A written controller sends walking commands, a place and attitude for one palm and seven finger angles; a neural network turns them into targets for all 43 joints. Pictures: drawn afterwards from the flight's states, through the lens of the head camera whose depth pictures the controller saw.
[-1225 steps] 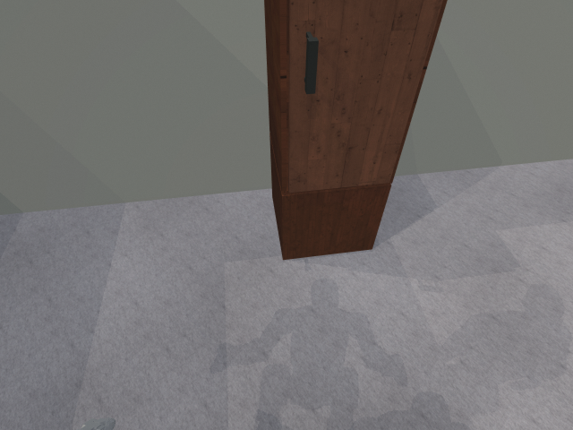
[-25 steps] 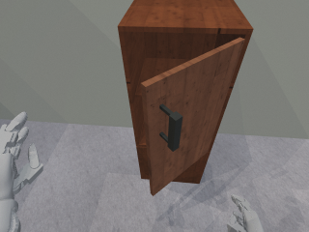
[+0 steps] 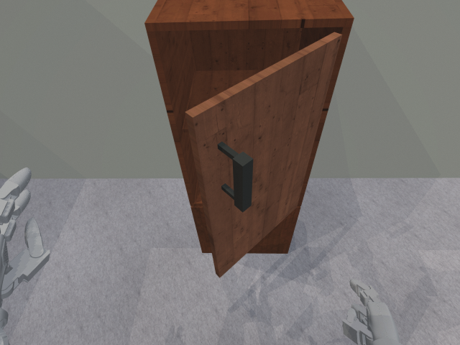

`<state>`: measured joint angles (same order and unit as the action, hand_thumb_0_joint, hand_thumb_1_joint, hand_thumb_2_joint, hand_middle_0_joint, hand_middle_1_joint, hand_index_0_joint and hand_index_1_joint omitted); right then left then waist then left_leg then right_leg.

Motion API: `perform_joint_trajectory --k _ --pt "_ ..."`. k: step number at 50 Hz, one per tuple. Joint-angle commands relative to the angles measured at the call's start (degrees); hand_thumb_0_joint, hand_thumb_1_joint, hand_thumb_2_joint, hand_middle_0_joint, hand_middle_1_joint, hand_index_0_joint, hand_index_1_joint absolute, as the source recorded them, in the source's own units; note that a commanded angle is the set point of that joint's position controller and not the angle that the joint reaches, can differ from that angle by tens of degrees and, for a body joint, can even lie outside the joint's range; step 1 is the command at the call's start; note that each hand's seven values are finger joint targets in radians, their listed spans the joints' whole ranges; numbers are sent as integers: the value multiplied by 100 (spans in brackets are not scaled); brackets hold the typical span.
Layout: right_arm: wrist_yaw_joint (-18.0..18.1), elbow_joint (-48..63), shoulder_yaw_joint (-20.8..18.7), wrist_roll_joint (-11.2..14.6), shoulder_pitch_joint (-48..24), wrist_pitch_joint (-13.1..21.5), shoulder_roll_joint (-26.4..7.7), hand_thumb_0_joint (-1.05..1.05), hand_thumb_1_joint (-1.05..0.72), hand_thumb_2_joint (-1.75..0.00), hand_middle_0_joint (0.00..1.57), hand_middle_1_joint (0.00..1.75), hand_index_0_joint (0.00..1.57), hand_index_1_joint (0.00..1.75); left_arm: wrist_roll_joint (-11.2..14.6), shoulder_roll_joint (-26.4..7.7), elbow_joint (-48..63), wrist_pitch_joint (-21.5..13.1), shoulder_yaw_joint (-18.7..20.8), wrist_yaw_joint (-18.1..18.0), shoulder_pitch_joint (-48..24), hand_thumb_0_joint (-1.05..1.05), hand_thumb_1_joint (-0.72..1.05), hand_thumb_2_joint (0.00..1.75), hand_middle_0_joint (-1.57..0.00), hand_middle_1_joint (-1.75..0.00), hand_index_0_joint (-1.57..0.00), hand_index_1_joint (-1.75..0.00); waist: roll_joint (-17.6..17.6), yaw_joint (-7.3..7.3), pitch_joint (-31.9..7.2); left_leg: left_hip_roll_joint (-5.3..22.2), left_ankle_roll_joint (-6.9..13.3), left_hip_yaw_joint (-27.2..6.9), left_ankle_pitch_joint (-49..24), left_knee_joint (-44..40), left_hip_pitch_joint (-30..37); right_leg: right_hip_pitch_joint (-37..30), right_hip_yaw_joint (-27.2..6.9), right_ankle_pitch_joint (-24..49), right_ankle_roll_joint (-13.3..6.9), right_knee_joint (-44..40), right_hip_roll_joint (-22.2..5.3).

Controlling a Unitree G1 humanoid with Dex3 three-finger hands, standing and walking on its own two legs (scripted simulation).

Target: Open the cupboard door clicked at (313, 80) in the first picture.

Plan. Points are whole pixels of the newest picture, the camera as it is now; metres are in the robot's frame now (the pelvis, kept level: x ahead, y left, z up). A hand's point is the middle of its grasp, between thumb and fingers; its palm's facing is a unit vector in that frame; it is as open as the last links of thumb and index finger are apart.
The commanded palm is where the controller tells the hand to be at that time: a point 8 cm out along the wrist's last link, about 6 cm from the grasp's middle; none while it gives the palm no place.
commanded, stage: step back with the hand held close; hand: left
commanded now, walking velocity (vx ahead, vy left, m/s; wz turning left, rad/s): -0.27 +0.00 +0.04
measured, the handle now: (234, 177) +0.37 +0.03 +0.11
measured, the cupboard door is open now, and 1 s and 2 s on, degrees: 44 44 44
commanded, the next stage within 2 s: stop stepping back and stand still in 0.86 s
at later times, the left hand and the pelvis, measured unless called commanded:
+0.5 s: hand out of the picture +0.10 +0.29 +0.15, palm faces +0.46 -0.73 -0.50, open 7.4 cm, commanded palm +0.04 +0.33 +0.17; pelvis -0.09 +0.02 -0.02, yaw +2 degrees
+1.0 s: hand out of the picture -0.01 +0.30 +0.16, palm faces +0.43 -0.80 -0.41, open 7.4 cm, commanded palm -0.06 +0.33 +0.17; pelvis -0.22 +0.04 -0.03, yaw -3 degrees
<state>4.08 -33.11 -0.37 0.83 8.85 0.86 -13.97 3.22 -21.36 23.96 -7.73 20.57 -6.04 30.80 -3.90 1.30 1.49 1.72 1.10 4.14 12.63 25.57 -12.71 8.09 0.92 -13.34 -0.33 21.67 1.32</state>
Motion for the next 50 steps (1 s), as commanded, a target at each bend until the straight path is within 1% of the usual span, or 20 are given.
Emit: perform_joint_trajectory --k 1,10,19,23,26,29,31,32,33,34,35,37,38,41,45,46,47,48,49,50 --pt "114 1003 -250 28 -431 142 -555 0 -90 -90 20 30 20 30 15 -1247 1300 -329 933 -177 83 0 90 90 -20 -30 -20 -30 367 -15 -1110 320 68 -346 -2293 138 718 166 -387 2787 58 131 -572" --pt "131 1106 -298 20 -372 190 -607 0 -90 -90 20 30 20 30 -17 -1341 1711 -455 1088 -327 243 0 90 90 -20 -30 -20 -30 -10 -31 -896 447 120 -629 -888 -111 -241 312 -504 1217 31 315 -442" --pt "117 1105 -294 -9 -198 600 -686 0 -90 -90 20 30 20 30 -230 -1135 1731 -752 1209 -395 -53 0 90 90 -20 -30 -20 -30 -698 -46 -449 1068 507 -1377 2612 -1248 -2814 -803 -156 -48 121 1858 40" --pt "77 954 -305 -34 -69 739 -594 0 -90 -90 20 30 20 30 -150 -1115 1717 -800 1142 -372 -28 0 90 90 -20 -30 -20 -30 257 -119 -580 549 254 -999 2011 -357 -1830 225 -755 -377 -86 854 -279" --pt "57 741 -322 -86 -4 749 -536 0 -90 -90 20 30 20 30 -153 -1151 1804 -808 986 -429 -254 0 90 90 -20 -30 -20 -30 1043 -196 -503 -17 -57 -602 1259 1293 -456 1967 -1721 -1321 -524 -453 -1139" --pt "41 612 -269 -97 -47 712 -437 0 -90 -90 20 30 20 30 -168 -1242 1751 -768 977 -502 -457 0 90 90 -20 -30 -20 -30 1239 -239 -611 -155 -92 -524 735 1741 -152 2091 -1537 -254 -588 -310 -1439" --pt "85 616 -262 -89 -143 673 -489 0 -90 -90 20 30 20 30 -154 -1295 1743 -761 1030 -514 -489 0 90 90 -20 -30 -20 -30 795 -237 -391 14 -24 -832 737 837 -340 2062 -1099 -414 -361 24 -998" --pt "103 708 -262 -56 -221 683 -564 0 -90 -90 20 30 20 30 -148 -1355 1906 -821 1088 -502 -496 0 90 90 -20 -30 -20 -30 199 -210 -303 304 83 -1213 1146 218 -644 1994 -843 -899 -180 382 -628" --pt "134 776 -243 -82 -302 725 -642 0 -90 -90 20 30 20 30 -160 -1389 1981 -881 1197 -494 -416 0 90 90 -20 -30 -20 -30 -673 -165 -274 846 268 -1824 2008 -792 -1463 1350 -474 -1239 15 1217 -168" --pt "140 833 -268 -111 -364 812 -737 0 -90 -90 20 30 20 30 -207 -1329 2096 -948 1305 -482 -427 0 90 90 -20 -30 -20 -30 -1592 -118 -435 1619 623 -2873 3496 -2052 -2758 40 -102 -1138 181 2877 415" --pt "159 825 -311 -159 -363 867 -625 0 -90 -90 20 30 20 30 -240 -1607 2202 -1003 1473 -493 -591 0 90 90 -20 -30 -20 -30 -1552 -111 -600 1888 764 -3197 3358 -2438 -3016 -188 -301 -1377 142 4225 500" --pt "26 668 -402 -165 -293 991 -525 0 -90 -90 20 30 20 30 -131 -1530 2085 -1040 1457 -461 -352 0 90 90 -20 -30 -20 -30 -667 -17 -900 1609 577 -2362 2318 -1868 -1974 472 -368 -1632 52 4702 493" --pt "-30 625 -411 -146 -278 1028 -500 0 -90 -90 20 30 20 30 -63 -1389 2002 -993 1365 -462 -124 0 90 90 -20 -30 -20 -30 -547 -6 -971 1446 498 -2021 2019 -1761 -1575 661 -233 -1650 53 4462 454" --pt "-99 483 -288 -147 -283 1042 -408 0 -90 -90 20 30 20 30 55 -1078 1978 -898 927 -458 -26 0 90 90 -20 -30 -20 -30 -977 -63 -949 1216 220 -1549 1821 -2028 -1144 448 148 -1869 -22 3245 443" --pt "-140 363 -279 -195 -183 1028 -425 0 -90 -90 20 30 20 30 146 -1267 1946 -904 924 -390 -280 0 90 90 -20 -30 -20 -30 -1138 -50 -1219 868 -331 -1055 836 -1904 -200 96 352 -1915 -252 589 492" --pt "-162 348 -252 -203 -173 991 -385 0 -90 -90 20 30 20 30 169 -1321 2016 -986 939 -351 -413 0 90 90 -20 -30 -20 -30 -718 -21 -1261 687 -501 -824 185 -1320 241 217 124 -1444 -352 -430 260" --pt "-158 262 -242 -161 -101 909 -394 0 -90 -90 20 30 20 30 139 -1518 2039 -1076 1029 -343 -582 0 90 90 -20 -30 -20 -30 143 -87 -1193 390 -501 -410 -296 78 895 1089 -721 -907 -577 -1056 -511" --pt "-115 255 -199 -145 -254 859 -371 0 -90 -90 20 30 20 30 127 -1793 2106 -1118 1209 -388 -741 0 90 90 -20 -30 -20 -30 919 -76 -978 71 -437 -483 -32 1367 965 1975 -1606 -124 -752 -1315 -1390" --pt "-81 312 -125 -233 -370 933 -353 0 -90 -90 20 30 20 30 56 -2041 2117 -1142 1424 -427 -875 0 90 90 -20 -30 -20 -30 925 -32 -848 -115 -411 -407 429 2058 525 1966 -1473 810 -895 -1052 -1744" --pt "-63 206 -128 -266 -219 1017 -376 0 -90 -90 20 30 20 30 11 -1817 1919 -1106 1196 -375 -1067 0 90 90 -20 -30 -20 -30 1062 -134 -1149 -214 -409 -521 419 2255 455 1726 -1263 1056 -950 -612 -1689"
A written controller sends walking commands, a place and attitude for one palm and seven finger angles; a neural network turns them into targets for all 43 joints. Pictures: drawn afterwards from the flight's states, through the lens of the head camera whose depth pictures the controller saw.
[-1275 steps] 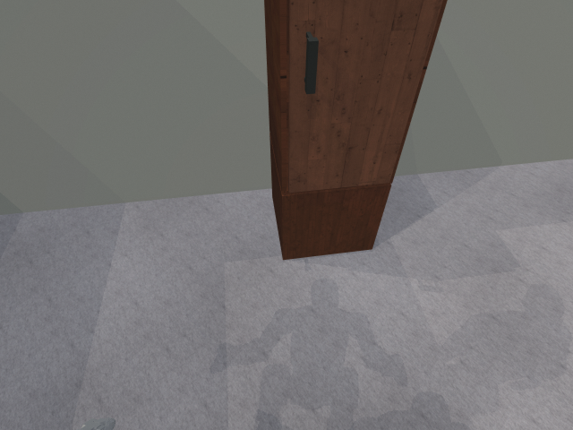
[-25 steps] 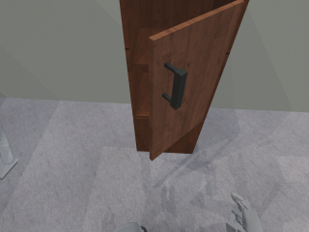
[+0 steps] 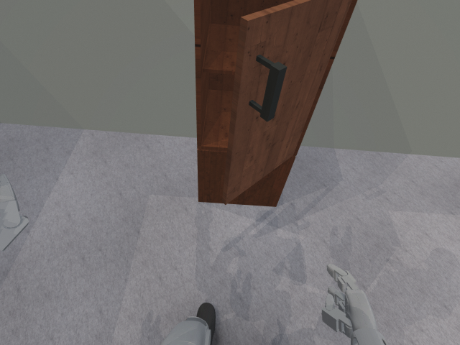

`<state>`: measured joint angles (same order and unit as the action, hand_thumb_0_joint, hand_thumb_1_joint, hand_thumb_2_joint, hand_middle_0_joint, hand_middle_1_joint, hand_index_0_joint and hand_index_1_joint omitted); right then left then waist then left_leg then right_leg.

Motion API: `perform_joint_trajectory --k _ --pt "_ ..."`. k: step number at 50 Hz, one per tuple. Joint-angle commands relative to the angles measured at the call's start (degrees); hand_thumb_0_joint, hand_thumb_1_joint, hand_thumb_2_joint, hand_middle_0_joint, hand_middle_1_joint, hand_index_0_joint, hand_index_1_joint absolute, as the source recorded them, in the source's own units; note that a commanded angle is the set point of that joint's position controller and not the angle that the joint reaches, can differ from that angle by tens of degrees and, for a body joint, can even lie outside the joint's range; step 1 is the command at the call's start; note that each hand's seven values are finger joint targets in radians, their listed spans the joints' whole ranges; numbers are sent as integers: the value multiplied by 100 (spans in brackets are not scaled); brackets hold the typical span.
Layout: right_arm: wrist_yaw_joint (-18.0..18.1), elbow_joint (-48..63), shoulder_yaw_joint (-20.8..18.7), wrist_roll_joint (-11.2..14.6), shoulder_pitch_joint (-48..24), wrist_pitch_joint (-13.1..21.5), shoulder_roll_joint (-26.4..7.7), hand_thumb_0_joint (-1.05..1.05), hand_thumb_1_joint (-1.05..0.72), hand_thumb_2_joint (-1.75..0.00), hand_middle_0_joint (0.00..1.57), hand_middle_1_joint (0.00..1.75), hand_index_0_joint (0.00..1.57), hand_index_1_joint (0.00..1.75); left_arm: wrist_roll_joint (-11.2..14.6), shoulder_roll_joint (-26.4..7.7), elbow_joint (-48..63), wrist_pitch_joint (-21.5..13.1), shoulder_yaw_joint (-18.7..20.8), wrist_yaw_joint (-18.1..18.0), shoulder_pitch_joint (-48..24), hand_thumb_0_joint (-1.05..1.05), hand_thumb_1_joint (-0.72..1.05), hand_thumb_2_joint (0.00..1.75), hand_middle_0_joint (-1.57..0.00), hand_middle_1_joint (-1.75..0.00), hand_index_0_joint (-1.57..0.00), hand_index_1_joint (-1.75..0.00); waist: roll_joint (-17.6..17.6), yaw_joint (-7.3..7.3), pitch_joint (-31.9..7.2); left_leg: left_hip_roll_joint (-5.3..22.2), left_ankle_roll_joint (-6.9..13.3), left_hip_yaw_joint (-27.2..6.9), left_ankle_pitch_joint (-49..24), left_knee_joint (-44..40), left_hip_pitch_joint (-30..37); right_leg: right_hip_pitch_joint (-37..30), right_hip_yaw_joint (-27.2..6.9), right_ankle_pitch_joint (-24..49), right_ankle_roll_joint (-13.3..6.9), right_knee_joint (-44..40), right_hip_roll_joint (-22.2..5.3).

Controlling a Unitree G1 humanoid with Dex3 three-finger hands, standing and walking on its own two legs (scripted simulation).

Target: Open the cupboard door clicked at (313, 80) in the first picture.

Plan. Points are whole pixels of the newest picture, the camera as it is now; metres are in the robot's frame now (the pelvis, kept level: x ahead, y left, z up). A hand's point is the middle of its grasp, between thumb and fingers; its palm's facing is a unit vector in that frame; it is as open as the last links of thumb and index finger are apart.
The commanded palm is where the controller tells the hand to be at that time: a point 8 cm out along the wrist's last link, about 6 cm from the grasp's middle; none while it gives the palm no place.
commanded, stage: stop stepping back and stand still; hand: left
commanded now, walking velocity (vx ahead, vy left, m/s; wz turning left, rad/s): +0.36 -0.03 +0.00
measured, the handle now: (264, 88) +0.59 +0.01 +0.13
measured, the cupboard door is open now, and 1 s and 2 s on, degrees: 44 44 44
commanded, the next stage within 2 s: let the arm hang, fingers relaxed in 0.76 s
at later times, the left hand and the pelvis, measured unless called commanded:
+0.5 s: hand out of the picture +0.07 +0.32 +0.19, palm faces +0.54 -0.77 -0.34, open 7.4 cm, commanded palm +0.00 +0.35 +0.20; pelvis -0.13 +0.05 +0.01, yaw +2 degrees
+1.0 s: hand out of the picture +0.06 +0.30 -0.02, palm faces +0.26 -0.87 -0.41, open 7.4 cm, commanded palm none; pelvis -0.14 +0.04 -0.01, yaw +7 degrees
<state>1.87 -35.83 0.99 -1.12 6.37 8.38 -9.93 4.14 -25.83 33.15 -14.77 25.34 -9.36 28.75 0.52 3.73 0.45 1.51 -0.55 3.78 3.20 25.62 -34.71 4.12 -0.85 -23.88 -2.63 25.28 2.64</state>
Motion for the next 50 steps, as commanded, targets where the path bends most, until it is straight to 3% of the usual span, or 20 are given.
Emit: perform_joint_trajectory --k 1,4,6,7,10,11,12,13,16,21,25,34,35,37,38,42,43,45,48,50 --pt "218 542 -392 71 203 216 -841 0 -90 -90 20 30 20 30 -49 -980 774 -178 470 64 -604 0 90 90 -20 -30 -20 -30 1231 -466 -920 -192 -124 -607 963 2099 2602 1757 -480 2552 -529 -449 -1317" --pt "342 763 -328 160 -11 162 -1002 0 -90 -90 20 30 20 30 23 -960 770 199 562 180 -686 0 90 90 -20 -30 -20 -30 -1379 -495 -682 644 303 -1806 -31 -627 2969 1544 316 312 398 1173 132" --pt "270 825 -247 50 -161 232 -893 0 -90 -90 20 30 20 30 27 -1127 826 147 808 83 -478 0 90 90 -20 -30 -20 -30 -2074 -325 -643 988 -509 -2871 4455 -2870 1695 687 320 -1380 134 2345 679" --pt "225 815 -267 -19 -209 194 -869 0 -90 -90 20 30 20 30 22 -1162 989 178 833 56 -348 0 90 90 -20 -30 -20 -30 -2135 -245 -634 904 -901 -2585 4531 -3090 1252 313 456 -1228 42 2553 820" --pt "116 970 -336 16 -205 89 -783 0 -90 -90 20 30 20 30 -5 -1229 1209 263 943 68 824 0 90 90 -20 -30 -20 -30 -1408 -24 -825 70 -660 -452 3074 -1326 127 -995 621 -1133 -275 686 522" --pt "83 970 -332 144 -129 1 -657 0 -90 -90 20 30 20 30 -52 -1182 1398 266 853 94 944 0 90 90 -20 -30 -20 -30 411 -75 -583 -629 -517 445 2196 1838 797 687 -499 -1225 -487 -1055 -699" --pt "105 907 -464 173 -147 -86 -873 0 -90 -90 20 30 20 30 -57 -1237 1856 242 828 145 638 0 90 90 -20 -30 -20 -30 1389 -179 -53 -680 -308 -368 1911 4742 600 2932 -2668 -1746 -889 -2049 -2351" --pt "131 687 -401 -30 -67 -161 -904 0 -90 -90 20 30 20 30 10 -1390 1717 207 1059 196 91 0 90 90 -20 -30 -20 -30 714 -501 -67 -490 -319 -498 1412 5942 461 3806 -2118 -1512 -1109 -1816 -2382" --pt "315 644 -333 17 159 25 -860 0 -90 -90 20 30 20 30 -208 -1066 293 151 777 95 -435 0 90 90 -20 -30 -20 -30 488 -586 274 221 -43 -381 1594 4041 157 2763 -1630 -2375 -576 -1721 -1707" --pt "553 474 -259 -11 304 384 -805 0 -90 -90 20 30 20 30 -370 -645 69 -44 180 -153 -1034 0 90 90 -20 -30 -20 -30 162 -439 -259 -140 278 436 2136 116 2096 1359 -818 -1114 -497 -551 -1283" --pt "399 611 -437 73 374 347 -1028 0 -90 -90 20 30 20 30 -329 -1087 635 -228 523 -97 -958 0 90 90 -20 -30 -20 -30 -1387 -552 -204 2178 1320 -3120 2778 -1469 2691 3027 224 -662 291 3192 -285" --pt "262 704 -391 43 186 108 -860 0 -90 -90 20 30 20 30 -317 -801 406 -29 640 -99 137 0 90 90 -20 -30 -20 -30 -1236 -375 -41 1038 588 -757 3729 -710 145 -223 992 -44 154 855 -8" --pt "279 716 -383 71 137 64 -833 0 -90 -90 20 30 20 30 -332 -734 142 55 557 -94 169 0 90 90 -20 -30 -20 -30 -784 -348 68 727 424 -446 3552 150 -89 -311 523 -359 -11 287 -190" --pt "289 784 -419 105 128 32 -789 0 -90 -90 20 30 20 30 -246 -1068 91 121 711 -79 -169 0 90 90 -20 -30 -20 -30 1398 -355 111 -100 149 -108 2535 3216 -482 337 -3014 -804 -997 -1425 -2157" --pt "265 702 -421 92 165 132 -809 0 -90 -90 20 30 20 30 -228 -1094 371 -10 716 -107 -625 0 90 90 -20 -30 -20 -30 1103 -401 -188 3 75 -377 2365 3916 -430 206 -3051 -73 -1128 -1349 -2361" --pt "272 603 -285 83 25 127 -695 0 -90 -90 20 30 20 30 -271 -747 325 -20 463 -44 -454 0 90 90 -20 -30 -20 -30 800 -407 -20 194 97 -158 1935 2234 1241 1433 -1123 119 -708 -1003 -1706" --pt "-337 -718 -534 35 447 -49 -1061 0 -90 -90 20 30 20 30 -791 784 -3880 1110 -1616 633 -882 0 90 90 -20 -30 -20 -30 352 -837 183 482 51 29 2277 2076 808 1533 332 2121 -532 153 -1940" --pt "-318 -416 -371 47 1097 -662 -599 0 -90 -90 20 30 20 30 -592 985 -4207 1583 -1840 831 -753 0 90 90 -20 -30 -20 -30 328 -765 19 171 96 -42 1053 931 2008 2220 460 668 -111 729 -1203" --pt "-194 -103 -520 -242 665 -731 -1516 0 -90 -90 20 30 20 30 -585 1033 -4841 1569 -1945 946 -870 0 90 90 -20 -30 -20 -30 -259 -497 143 1874 1359 -2957 2059 -665 745 2280 138 -877 294 2760 -477" --pt "-157 -232 -400 -280 293 -712 -1340 0 -90 -90 20 30 20 30 -610 920 -5593 1560 -1984 965 -1231 0 90 90 -20 -30 -20 -30 -484 -345 -103 1407 991 -2400 2019 -751 266 1309 105 -262 312 2226 -488"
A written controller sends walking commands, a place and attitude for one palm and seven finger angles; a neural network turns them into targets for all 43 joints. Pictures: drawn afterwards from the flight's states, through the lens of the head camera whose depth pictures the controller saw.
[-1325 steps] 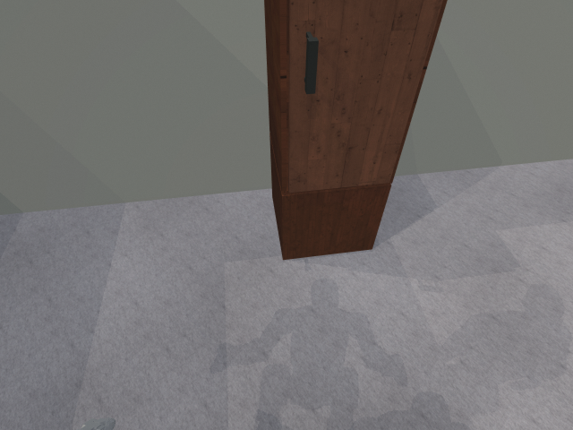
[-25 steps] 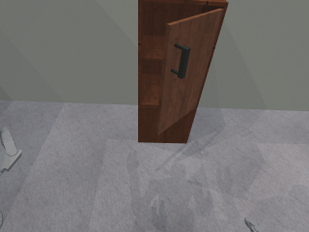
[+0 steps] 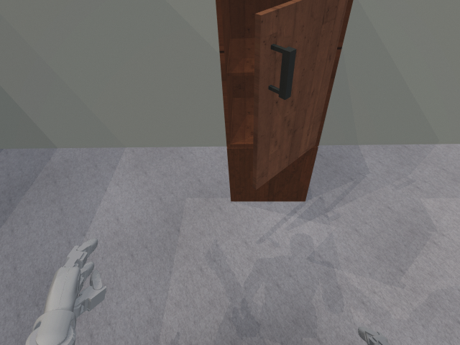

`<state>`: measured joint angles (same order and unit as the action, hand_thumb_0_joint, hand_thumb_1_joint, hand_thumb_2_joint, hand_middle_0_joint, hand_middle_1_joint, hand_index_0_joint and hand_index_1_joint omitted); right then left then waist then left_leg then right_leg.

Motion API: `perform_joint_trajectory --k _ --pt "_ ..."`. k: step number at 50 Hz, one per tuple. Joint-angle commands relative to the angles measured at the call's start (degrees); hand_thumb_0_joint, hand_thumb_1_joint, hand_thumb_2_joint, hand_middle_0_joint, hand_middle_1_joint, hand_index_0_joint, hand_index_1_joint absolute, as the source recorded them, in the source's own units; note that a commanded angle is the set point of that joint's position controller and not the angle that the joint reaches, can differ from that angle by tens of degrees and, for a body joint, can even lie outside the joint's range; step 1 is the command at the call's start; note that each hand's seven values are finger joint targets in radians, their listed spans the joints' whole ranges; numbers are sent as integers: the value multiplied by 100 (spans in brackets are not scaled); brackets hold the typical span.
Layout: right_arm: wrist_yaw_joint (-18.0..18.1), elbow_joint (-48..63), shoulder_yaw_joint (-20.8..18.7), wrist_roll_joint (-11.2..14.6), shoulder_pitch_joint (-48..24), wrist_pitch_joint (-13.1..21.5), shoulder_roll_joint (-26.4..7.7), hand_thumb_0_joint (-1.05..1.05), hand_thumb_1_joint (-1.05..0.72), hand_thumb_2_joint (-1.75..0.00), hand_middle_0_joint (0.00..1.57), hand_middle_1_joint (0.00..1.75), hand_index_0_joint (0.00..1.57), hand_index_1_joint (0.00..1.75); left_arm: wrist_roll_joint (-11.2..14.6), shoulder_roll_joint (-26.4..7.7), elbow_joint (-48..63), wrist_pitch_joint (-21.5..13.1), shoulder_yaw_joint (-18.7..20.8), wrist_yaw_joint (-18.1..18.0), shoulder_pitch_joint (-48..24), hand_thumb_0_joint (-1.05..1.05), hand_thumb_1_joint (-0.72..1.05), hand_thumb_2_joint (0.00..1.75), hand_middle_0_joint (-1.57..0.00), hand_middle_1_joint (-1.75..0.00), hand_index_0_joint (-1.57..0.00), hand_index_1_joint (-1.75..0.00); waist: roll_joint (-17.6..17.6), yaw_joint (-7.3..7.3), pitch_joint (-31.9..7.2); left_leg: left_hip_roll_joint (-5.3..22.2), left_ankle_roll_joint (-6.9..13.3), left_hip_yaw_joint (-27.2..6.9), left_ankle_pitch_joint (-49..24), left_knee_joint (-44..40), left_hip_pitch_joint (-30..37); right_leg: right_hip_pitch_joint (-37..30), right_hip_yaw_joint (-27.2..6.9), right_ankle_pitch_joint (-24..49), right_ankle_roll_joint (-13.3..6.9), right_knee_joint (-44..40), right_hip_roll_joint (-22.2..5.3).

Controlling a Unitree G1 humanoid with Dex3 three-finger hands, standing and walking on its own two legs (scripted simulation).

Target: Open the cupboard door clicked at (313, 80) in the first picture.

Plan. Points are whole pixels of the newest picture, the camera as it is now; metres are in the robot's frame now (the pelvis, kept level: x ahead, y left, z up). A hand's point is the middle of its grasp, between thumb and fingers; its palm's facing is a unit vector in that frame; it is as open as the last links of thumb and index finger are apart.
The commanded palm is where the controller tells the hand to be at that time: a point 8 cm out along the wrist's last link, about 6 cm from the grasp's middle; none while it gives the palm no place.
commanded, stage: let the arm hang, fingers relaxed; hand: left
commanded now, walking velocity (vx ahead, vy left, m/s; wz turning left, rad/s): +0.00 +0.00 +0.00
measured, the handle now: (280, 71) +0.71 -0.11 +0.14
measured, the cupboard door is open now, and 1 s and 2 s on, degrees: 44 44 44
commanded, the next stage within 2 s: look to check the result in 0.96 s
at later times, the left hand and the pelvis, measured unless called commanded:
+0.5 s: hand out of the picture +0.02 +0.18 -0.13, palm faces +0.01 -0.97 -0.24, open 7.3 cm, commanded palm none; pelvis +0.02 +0.00 +0.04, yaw +0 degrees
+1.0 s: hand out of the picture +0.03 +0.18 -0.14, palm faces +0.00 -0.98 -0.20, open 7.3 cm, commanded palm none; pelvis +0.03 +0.01 +0.04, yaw -1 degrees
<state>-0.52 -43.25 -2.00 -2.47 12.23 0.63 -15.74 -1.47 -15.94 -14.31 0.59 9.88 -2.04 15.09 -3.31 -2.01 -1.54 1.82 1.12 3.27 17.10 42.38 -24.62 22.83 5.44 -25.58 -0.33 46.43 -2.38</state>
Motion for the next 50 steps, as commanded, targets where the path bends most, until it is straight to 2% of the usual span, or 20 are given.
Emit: perform_joint_trajectory --k 1,2,3,4,5,6,7,8,9,10,11,12,13,18,22,27,31,34,36,50 --pt "94 405 -54 -107 -491 49 -645 0 -90 -90 20 30 20 30 -41 -164 -1343 -1 -450 216 313 0 90 90 -20 -30 -20 -30 -263 409 119 1061 602 -1772 113 -2088 -835 -1116 -529 510 72 -686 -10" --pt "98 227 6 -33 -456 43 -416 0 -90 -90 20 30 20 30 -47 -384 -1837 -72 -472 182 441 0 90 90 -20 -30 -20 -30 277 467 21 505 288 -1036 -286 -1417 -729 -1479 -976 1137 -26 -1436 -215" --pt "114 68 47 74 -305 1 -97 0 -90 -90 20 30 20 30 -32 -609 -2263 -167 -504 148 435 0 90 90 -20 -30 -20 -30 1381 328 -27 -74 -41 -301 -50 -568 -418 -1275 -2038 1689 -275 -2335 -978" --pt "137 -107 41 87 -260 -62 -76 0 -90 -90 20 30 20 30 18 -680 -2642 -238 -551 120 311 0 90 90 -20 -30 -20 -30 1674 262 55 -157 -130 -254 725 -61 -101 -1026 -2512 2729 -597 -2789 -1478" --pt "148 -259 10 99 -127 -96 -103 0 -90 -90 20 30 20 30 10 -696 -2916 -267 -593 96 188 0 90 90 -20 -30 -20 -30 1432 170 37 -76 -132 -346 980 130 125 -1050 -2319 3520 -737 -2730 -1481" --pt "162 -520 2 117 61 -89 -8 0 -90 -90 20 30 20 30 8 -504 -3194 -298 -630 82 85 0 90 90 -20 -30 -20 -30 811 62 -139 -63 -140 -335 786 47 328 -1367 -2020 4413 -850 -2429 -1308" --pt "187 -672 -15 117 217 -92 103 0 -90 -90 20 30 20 30 9 -319 -3372 -313 -582 48 95 0 90 90 -20 -30 -20 -30 363 -1 -316 -25 -156 -307 491 -277 535 -1629 -1760 4969 -853 -2160 -1199" --pt "199 -800 -27 105 394 -91 217 0 -90 -90 20 30 20 30 20 -184 -3465 -315 -536 13 86 0 90 90 -20 -30 -20 -30 200 -32 -517 28 -145 -287 -66 -831 795 -1870 -1459 5085 -738 -1939 -1075" --pt "202 -937 -5 119 462 -67 213 0 -90 -90 20 30 20 30 71 -159 -3605 -292 -592 1 76 0 90 90 -20 -30 -20 -30 -12 -17 -556 131 -94 -321 -1203 -1349 1210 -1821 -1174 4829 -535 -1823 -856" --pt "220 -1029 0 120 430 -44 139 0 -90 -90 20 30 20 30 103 -63 -3712 -263 -646 -6 57 0 90 90 -20 -30 -20 -30 13 48 -542 317 -27 -436 -2067 -1508 1535 -1659 -859 4254 -322 -1853 -530" --pt "240 -1149 15 106 313 -58 89 0 -90 -90 20 30 20 30 104 63 -3850 -229 -708 -19 90 0 90 90 -20 -30 -20 -30 138 121 -288 460 16 -439 -1992 -1517 1601 -1366 -827 3540 -215 -2185 -460" --pt "250 -1274 22 129 302 -81 155 0 -90 -90 20 30 20 30 105 41 -4035 -187 -732 -12 47 0 90 90 -20 -30 -20 -30 -127 100 -83 419 18 -462 -1871 -1616 1587 -1288 -782 3177 -191 -2318 -442" --pt "254 -1390 47 134 339 -93 164 0 -90 -90 20 30 20 30 117 22 -4174 -167 -754 -2 44 0 90 90 -20 -30 -20 -30 -229 93 -8 452 22 -503 -1771 -1763 1593 -1313 -776 2865 -215 -2373 -400" --pt "252 -1800 70 146 453 -84 150 0 -90 -90 20 30 20 30 123 73 -4731 -173 -840 8 122 0 90 90 -20 -30 -20 -30 338 123 259 443 36 -523 -1206 -2195 1557 -1414 -769 2128 -227 -2779 -369" --pt "250 -2003 101 139 499 -56 160 0 -90 -90 20 30 20 30 128 103 -4950 -195 -861 -7 192 0 90 90 -20 -30 -20 -30 439 141 293 425 30 -500 -1225 -2320 1628 -1451 -786 2064 -226 -2846 -378" --pt "253 -2154 136 129 545 -44 225 0 -90 -90 20 30 20 30 129 170 -5073 -191 -866 -24 234 0 90 90 -20 -30 -20 -30 402 159 537 422 28 -495 -1189 -2428 1553 -1381 -768 1944 -215 -2872 -384" --pt "257 -2213 142 131 606 -24 282 0 -90 -90 20 30 20 30 123 196 -5101 -191 -854 -33 255 0 90 90 -20 -30 -20 -30 342 160 514 418 37 -511 -1232 -2463 1534 -1419 -764 1950 -210 -2842 -391" --pt "261 -2233 137 122 619 -31 295 0 -90 -90 20 30 20 30 126 222 -5126 -183 -856 -33 265 0 90 90 -20 -30 -20 -30 223 158 636 413 29 -487 -1076 -2500 1508 -1320 -806 1809 -208 -2862 -373" --pt "257 -2239 138 125 653 -38 326 0 -90 -90 20 30 20 30 123 225 -5125 -178 -856 -32 281 0 90 90 -20 -30 -20 -30 287 159 711 400 32 -489 -953 -2515 1434 -1283 -811 1679 -210 -2887 -370" --pt "260 -2189 83 143 655 3 164 0 -90 -90 20 30 20 30 112 129 -5081 -238 -824 -36 331 0 90 90 -20 -30 -20 -30 334 140 478 422 77 -506 -1266 -2448 1647 -1345 -830 2026 -215 -2836 -377"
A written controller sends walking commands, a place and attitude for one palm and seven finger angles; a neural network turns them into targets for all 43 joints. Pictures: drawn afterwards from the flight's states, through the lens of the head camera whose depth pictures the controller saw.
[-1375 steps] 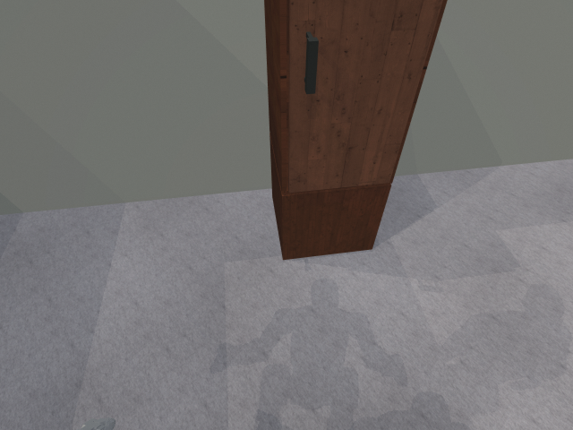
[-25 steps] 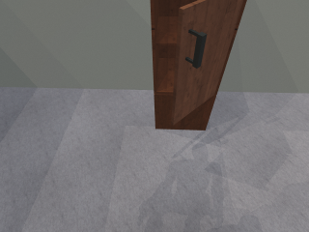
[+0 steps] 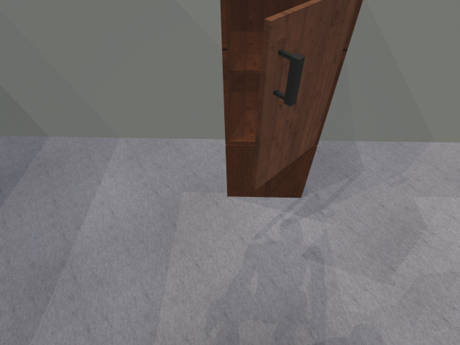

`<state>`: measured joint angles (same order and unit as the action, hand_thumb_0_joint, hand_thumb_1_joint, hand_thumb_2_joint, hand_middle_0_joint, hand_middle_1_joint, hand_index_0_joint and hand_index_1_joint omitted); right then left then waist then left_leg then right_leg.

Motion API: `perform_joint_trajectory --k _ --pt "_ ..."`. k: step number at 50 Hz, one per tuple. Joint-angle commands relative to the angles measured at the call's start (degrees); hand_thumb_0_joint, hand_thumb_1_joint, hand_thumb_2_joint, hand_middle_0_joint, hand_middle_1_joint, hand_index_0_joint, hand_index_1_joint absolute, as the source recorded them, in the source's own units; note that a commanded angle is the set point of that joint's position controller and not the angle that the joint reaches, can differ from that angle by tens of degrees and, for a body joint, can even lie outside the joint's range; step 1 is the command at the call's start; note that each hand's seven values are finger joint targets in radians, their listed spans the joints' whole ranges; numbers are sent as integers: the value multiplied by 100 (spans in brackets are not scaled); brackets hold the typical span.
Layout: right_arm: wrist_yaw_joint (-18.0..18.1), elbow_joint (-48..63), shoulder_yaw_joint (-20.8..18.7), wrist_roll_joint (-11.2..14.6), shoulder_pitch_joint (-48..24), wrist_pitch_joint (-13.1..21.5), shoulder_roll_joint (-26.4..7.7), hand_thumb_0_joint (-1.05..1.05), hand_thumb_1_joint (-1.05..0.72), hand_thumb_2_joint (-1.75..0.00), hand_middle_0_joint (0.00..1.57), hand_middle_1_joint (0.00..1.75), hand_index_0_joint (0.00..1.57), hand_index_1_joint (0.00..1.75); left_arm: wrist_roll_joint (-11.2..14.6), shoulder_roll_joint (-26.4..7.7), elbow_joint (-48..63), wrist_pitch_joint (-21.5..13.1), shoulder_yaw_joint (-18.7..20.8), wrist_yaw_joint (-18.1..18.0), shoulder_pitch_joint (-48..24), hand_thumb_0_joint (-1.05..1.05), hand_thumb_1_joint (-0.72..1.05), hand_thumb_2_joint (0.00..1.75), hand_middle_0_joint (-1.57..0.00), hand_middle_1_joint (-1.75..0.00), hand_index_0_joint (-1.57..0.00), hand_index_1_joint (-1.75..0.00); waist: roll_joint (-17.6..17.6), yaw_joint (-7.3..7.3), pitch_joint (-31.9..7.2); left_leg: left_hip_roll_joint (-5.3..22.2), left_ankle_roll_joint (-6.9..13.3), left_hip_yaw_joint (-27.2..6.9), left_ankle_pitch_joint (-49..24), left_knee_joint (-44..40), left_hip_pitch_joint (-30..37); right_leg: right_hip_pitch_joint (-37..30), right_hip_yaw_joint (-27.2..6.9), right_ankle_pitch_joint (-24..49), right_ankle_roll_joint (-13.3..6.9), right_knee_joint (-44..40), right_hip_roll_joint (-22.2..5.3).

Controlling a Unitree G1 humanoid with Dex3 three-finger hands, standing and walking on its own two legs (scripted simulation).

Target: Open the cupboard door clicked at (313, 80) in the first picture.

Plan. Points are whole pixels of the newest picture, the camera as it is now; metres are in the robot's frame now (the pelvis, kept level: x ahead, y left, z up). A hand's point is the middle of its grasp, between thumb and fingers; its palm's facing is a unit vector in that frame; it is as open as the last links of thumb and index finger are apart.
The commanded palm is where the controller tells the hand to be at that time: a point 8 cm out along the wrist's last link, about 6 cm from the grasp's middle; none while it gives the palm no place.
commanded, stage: look to check the result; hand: left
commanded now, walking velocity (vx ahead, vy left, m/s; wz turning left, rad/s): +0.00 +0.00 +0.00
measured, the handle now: (286, 77) +0.69 -0.11 +0.10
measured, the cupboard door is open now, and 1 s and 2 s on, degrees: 44 44 44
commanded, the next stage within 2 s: walk to a spot facing it in 0.52 s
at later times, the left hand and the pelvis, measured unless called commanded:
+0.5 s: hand out of the picture +0.03 +0.20 -0.17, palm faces +0.00 -0.97 -0.25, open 7.3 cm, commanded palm none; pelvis +0.00 +0.00 +0.00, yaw +0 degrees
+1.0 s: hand out of the picture +0.06 +0.19 -0.18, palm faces -0.12 -0.96 -0.26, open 7.3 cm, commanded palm none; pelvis -0.01 +0.00 -0.01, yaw -9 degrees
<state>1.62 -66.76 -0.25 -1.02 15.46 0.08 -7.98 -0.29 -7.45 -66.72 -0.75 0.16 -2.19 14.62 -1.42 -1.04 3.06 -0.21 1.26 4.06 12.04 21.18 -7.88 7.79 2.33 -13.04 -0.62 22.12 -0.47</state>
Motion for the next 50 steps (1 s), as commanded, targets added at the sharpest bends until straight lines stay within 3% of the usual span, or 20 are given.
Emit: perform_joint_trajectory --k 1,7,13,33,36,38,42,45,46,48,49,50 --pt "46 138 -87 -5 308 60 -583 0 -90 -90 20 30 20 30 -3 -719 154 -101 141 -21 350 0 90 90 -20 -30 -20 -30 127 35 34 625 59 -584 -748 -341 -23 165 -524 778 -187 -403 -580" --pt "40 172 -109 -6 232 63 -708 0 -90 -90 20 30 20 30 -11 -812 179 -107 151 -10 260 0 90 90 -20 -30 -20 -30 175 22 139 638 62 -606 -658 -402 -51 206 -535 684 -182 -440 -575" --pt "34 212 -129 -10 79 84 -884 0 -90 -90 20 30 20 30 -14 -940 210 -121 174 5 138 0 90 90 -20 -30 -20 -30 65 23 -8 662 72 -637 -746 -427 37 120 -558 750 -196 -452 -590" --pt "-19 352 -191 -8 -494 106 -1491 0 -90 -90 20 30 20 30 -22 -1565 371 -155 238 64 -458 0 90 90 -20 -30 -20 -30 173 25 -204 749 44 -676 -1015 -518 249 -16 -615 1129 -205 -546 -664" --pt "9 344 -145 -10 -242 -3 -1032 0 -90 -90 20 30 20 30 -26 -1201 391 -5 217 47 -286 0 90 90 -20 -30 -20 -30 192 -2 -213 794 -36 -423 -917 -203 272 235 -724 1375 -156 -287 -664" --pt "36 474 -226 -12 -233 -59 -1123 0 -90 -90 20 30 20 30 -40 -1270 517 73 290 66 -275 0 90 90 -20 -30 -20 -30 156 -5 -146 851 -37 -302 -725 -24 219 456 -844 1439 -188 -79 -625" --pt "61 863 -366 -23 -333 -130 -1309 0 -90 -90 20 30 20 30 -85 -1329 894 193 396 127 -337 0 90 90 -20 -30 -20 -30 18 -9 -102 1094 64 -316 -311 92 99 932 -929 1234 -183 427 -424" --pt "68 1083 -464 -26 -355 -132 -1452 0 -90 -90 20 30 20 30 -105 -1253 1109 225 432 169 -305 0 90 90 -20 -30 -20 -30 -238 35 -290 1492 270 -512 -200 16 146 1201 -797 849 -123 1107 -169" --pt "69 1141 -494 -40 -391 -123 -1483 0 -90 -90 20 30 20 30 -112 -1210 1173 249 451 185 -266 0 90 90 -20 -30 -20 -30 -444 72 -298 1695 393 -637 -163 -81 48 1261 -703 520 -95 1489 -83" --pt "64 1249 -523 -68 -463 -94 -1532 0 -90 -90 20 30 20 30 -118 -1083 1286 297 478 224 -237 0 90 90 -20 -30 -20 -30 -858 132 -283 2154 705 -776 -582 -235 7 1449 -351 -994 -5 2359 32" --pt "60 1296 -532 -82 -487 -97 -1523 0 -90 -90 20 30 20 30 -118 -1037 1339 311 494 239 -256 0 90 90 -20 -30 -20 -30 -920 121 -174 2271 776 -665 -745 -196 -143 1431 -241 -1353 17 2529 -54" --pt "60 1353 -524 -82 -542 -91 -1483 0 -90 -90 20 30 20 30 -119 -1010 1355 292 503 248 -186 0 90 90 -20 -30 -20 -30 -629 207 -204 2237 711 -531 -1053 66 -320 1136 -265 -1245 -9 2276 -119"
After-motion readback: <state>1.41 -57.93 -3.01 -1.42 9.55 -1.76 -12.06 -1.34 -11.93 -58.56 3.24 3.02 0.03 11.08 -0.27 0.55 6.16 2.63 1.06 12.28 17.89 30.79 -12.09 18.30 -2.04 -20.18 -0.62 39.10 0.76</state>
